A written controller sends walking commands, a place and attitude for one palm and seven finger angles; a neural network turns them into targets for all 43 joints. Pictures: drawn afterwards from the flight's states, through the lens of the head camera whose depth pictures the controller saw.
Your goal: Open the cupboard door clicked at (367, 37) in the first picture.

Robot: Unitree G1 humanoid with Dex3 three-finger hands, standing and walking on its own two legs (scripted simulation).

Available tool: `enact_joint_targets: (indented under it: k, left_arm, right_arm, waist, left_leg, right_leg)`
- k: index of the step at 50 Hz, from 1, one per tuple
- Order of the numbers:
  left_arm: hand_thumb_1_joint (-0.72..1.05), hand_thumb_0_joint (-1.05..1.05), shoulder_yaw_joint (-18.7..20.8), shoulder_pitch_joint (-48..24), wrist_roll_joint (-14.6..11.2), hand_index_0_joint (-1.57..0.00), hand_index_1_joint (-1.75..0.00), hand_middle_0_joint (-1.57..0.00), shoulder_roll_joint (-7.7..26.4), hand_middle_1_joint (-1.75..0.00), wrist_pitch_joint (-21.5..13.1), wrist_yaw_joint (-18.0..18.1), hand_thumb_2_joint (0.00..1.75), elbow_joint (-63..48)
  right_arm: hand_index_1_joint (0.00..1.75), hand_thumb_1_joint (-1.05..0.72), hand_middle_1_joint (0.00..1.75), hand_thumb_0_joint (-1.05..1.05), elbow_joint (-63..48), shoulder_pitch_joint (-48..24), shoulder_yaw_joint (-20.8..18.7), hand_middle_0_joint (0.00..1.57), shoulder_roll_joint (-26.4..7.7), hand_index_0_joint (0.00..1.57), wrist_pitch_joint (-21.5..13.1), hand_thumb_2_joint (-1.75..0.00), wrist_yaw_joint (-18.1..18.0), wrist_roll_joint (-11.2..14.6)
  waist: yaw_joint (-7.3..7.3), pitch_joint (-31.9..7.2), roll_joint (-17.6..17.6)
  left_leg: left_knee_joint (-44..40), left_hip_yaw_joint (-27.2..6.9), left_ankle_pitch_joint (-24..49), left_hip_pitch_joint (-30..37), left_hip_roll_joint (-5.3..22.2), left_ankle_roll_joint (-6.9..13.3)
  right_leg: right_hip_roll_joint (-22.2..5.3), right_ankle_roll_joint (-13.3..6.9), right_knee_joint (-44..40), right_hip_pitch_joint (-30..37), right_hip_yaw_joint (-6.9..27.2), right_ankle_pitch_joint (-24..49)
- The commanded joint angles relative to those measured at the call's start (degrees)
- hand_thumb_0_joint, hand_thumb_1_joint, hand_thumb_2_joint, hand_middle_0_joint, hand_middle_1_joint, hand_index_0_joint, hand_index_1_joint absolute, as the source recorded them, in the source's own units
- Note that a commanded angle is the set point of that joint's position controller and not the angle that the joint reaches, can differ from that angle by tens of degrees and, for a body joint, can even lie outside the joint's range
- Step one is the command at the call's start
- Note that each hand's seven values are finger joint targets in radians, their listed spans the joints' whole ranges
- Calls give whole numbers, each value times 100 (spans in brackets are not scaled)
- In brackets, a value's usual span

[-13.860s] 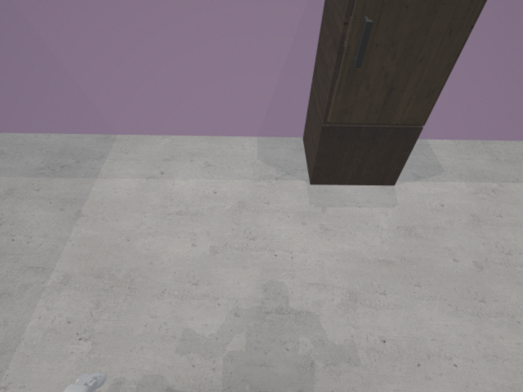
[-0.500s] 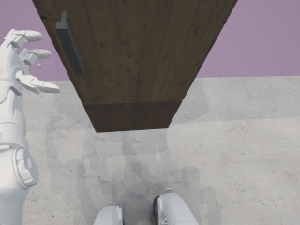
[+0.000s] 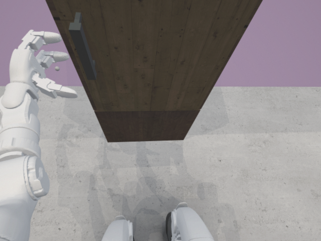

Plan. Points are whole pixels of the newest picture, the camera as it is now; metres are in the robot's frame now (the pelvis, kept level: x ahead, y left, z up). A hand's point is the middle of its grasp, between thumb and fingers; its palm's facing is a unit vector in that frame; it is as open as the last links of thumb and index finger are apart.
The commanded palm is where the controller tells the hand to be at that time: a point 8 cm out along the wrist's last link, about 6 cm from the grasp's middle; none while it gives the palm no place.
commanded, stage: slide the fingers in behind the handle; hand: left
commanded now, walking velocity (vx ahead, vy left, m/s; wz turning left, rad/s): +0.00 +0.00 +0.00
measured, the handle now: (85, 49) +0.56 +0.15 +0.08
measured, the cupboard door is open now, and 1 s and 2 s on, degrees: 0 0 0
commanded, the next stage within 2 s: close the thumb around the handle in 1.68 s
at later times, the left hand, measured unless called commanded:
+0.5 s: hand (68, 68) +0.50 +0.19 +0.08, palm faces -0.02 -1.00 -0.01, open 14.0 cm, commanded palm +0.48 +0.23 +0.08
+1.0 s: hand (82, 68) +0.51 +0.16 +0.07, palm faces +0.00 -1.00 -0.02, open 13.9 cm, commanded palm +0.48 +0.19 +0.08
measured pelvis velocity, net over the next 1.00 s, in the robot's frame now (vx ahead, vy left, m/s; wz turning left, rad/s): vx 0.00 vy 0.00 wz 0.01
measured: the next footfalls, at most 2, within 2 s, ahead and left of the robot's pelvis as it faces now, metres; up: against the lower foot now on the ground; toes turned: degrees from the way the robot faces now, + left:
none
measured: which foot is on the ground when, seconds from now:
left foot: down 0.00-1.00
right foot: down 0.00-1.00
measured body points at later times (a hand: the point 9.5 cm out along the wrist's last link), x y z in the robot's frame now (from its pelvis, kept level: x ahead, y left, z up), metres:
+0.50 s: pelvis -0.01 +0.00 +0.00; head +0.13 +0.02 +0.43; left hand +0.50 +0.24 +0.08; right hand +0.01 -0.27 -0.10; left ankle -0.02 +0.10 -0.66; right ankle +0.05 -0.13 -0.66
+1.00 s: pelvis +0.00 +0.00 +0.00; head +0.13 +0.01 +0.43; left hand +0.50 +0.21 +0.07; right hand +0.02 -0.26 -0.11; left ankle -0.02 +0.10 -0.66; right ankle +0.05 -0.13 -0.66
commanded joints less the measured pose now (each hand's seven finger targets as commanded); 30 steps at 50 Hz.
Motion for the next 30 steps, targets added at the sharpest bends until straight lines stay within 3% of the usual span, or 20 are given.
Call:
enact_joint_targets:
  k: [1, 3, 5, 8, 10, 13, 14, 15, 17, 21, 23, 25, 27, 28, 30]
  left_arm:
    - [-50, 0, 159, -2429, -111, -30, -120, -30, 1353, -120, -287, -48, 30, -1194]
    - [-50, 0, 277, -2463, -157, -30, -120, -30, 1454, -120, -396, -46, 30, -1339]
    - [-50, 0, 380, -2361, -176, -30, -120, -30, 1559, -120, -441, -36, 30, -1319]
    - [-50, 0, 184, -2224, -135, -30, -120, -30, 1317, -120, -391, -42, 30, -1069]
    - [-50, 0, 121, -2378, -74, -30, -120, -30, 1350, -120, -319, -11, 30, -1042]
    - [-50, 0, 194, -2509, -80, -30, -120, -30, 1417, -120, -377, 58, 30, -1330]
    - [-50, 0, 267, -2512, -104, -30, -120, -30, 1442, -120, -410, 90, 30, -1368]
    - [-50, 0, 226, -2399, -106, -30, -120, -30, 1374, -120, -417, 106, 30, -1264]
    - [-50, 0, 152, -2573, -130, -30, -120, -30, 1274, -120, -465, 149, 30, -1316]
    - [-50, 0, 128, -2477, -43, -30, -120, -30, 1269, -120, -470, 221, 30, -1289]
    - [-50, 0, 97, -2500, -41, -30, -120, -30, 1169, -120, -487, 254, 30, -1311]
    - [-50, 0, 42, -2396, -52, -30, -120, -30, 1032, -120, -431, 290, 30, -1231]
    - [-50, 0, -118, -2531, -64, -30, -120, -30, 824, -120, -410, 323, 30, -1203]
    - [-50, 0, -41, -2615, -41, -30, -120, -30, 927, -120, -421, 368, 30, -1251]
    - [-50, 0, -155, -2537, -35, -30, -120, -30, 729, -120, -417, 435, 30, -1199]
  right_arm:
    - [30, -90, 30, 0, -262, 1021, -421, 20, -1115, 20, -131, -90, -103, -28]
    - [30, -90, 30, 0, -268, 1032, -428, 20, -1104, 20, -157, -90, -96, -33]
    - [30, -90, 30, 0, -252, 1045, -422, 20, -1097, 20, -167, -90, -92, -31]
    - [30, -90, 30, 0, -264, 1033, -406, 20, -1071, 20, -175, -90, -78, -19]
    - [30, -90, 30, 0, -247, 1046, -411, 20, -1098, 20, -164, -90, -92, -10]
    - [30, -90, 30, 0, -271, 1061, -429, 20, -1096, 20, -192, -90, -85, -28]
    - [30, -90, 30, 0, -261, 1074, -436, 20, -1094, 20, -201, -90, -82, -39]
    - [30, -90, 30, 0, -261, 1066, -435, 20, -1090, 20, -203, -90, -79, -31]
    - [30, -90, 30, 0, -266, 1045, -418, 20, -1079, 20, -235, -90, -80, -40]
    - [30, -90, 30, 0, -235, 1051, -433, 20, -1096, 20, -238, -90, -61, -49]
    - [30, -90, 30, 0, -231, 1068, -447, 20, -1083, 20, -248, -90, -43, -60]
    - [30, -90, 30, 0, -234, 1078, -450, 20, -1091, 20, -231, -90, -31, -62]
    - [30, -90, 30, 0, -223, 1087, -450, 20, -1073, 20, -240, -90, -32, -57]
    - [30, -90, 30, 0, -195, 1089, -461, 20, -1087, 20, -237, -90, -30, -71]
    - [30, -90, 30, 0, -212, 1075, -455, 20, -1073, 20, -230, -90, -8, -70]
  waist:
    - [-85, -2786, 694]
    - [-40, -3065, 744]
    - [-16, -3051, 620]
    - [-43, -2681, 582]
    - [-127, -2480, 500]
    - [-55, -2816, 849]
    - [-42, -2909, 770]
    - [-49, -2868, 639]
    - [-113, -2704, 700]
    - [-76, -2813, 714]
    - [-65, -2881, 811]
    - [-70, -2781, 646]
    - [-163, -2685, 617]
    - [-139, -2731, 693]
    - [-120, -2650, 659]
  left_leg:
    - [-825, -242, 2515, 1294, -72, -87]
    - [-776, -228, 2665, 1381, -79, -94]
    - [-772, -195, 2598, 1234, -83, -73]
    - [-831, -148, 2291, 1002, -102, -52]
    - [-877, -156, 2007, 868, -99, -27]
    - [-861, -156, 2205, 1136, -107, -50]
    - [-839, -174, 2269, 1171, -106, -55]
    - [-833, -160, 2212, 1104, -106, -46]
    - [-849, -166, 2094, 1048, -115, -39]
    - [-850, -171, 2151, 1109, -106, -56]
    - [-847, -187, 2293, 1255, -102, -75]
    - [-862, -205, 2277, 1225, -92, -78]
    - [-859, -222, 2285, 1272, -93, -67]
    - [-866, -244, 2341, 1315, -75, -93]
    - [-885, -272, 2340, 1344, -77, -116]
  right_leg:
    - [244, -175, -371, 1896, 157, 1580]
    - [247, -187, -338, 2011, 182, 1743]
    - [251, -181, -341, 2171, 208, 1819]
    - [249, -174, -392, 2102, 204, 1625]
    - [240, -157, -442, 2016, 209, 1397]
    - [233, -181, -419, 2007, 228, 1488]
    - [236, -178, -400, 2047, 220, 1529]
    - [242, -170, -417, 2069, 228, 1501]
    - [242, -181, -411, 1982, 211, 1398]
    - [230, -172, -401, 1964, 211, 1400]
    - [240, -178, -383, 1923, 190, 1466]
    - [239, -175, -394, 1875, 164, 1420]
    - [250, -185, -398, 1779, 133, 1399]
    - [240, -172, -380, 1734, 135, 1410]
    - [241, -187, -365, 1641, 102, 1336]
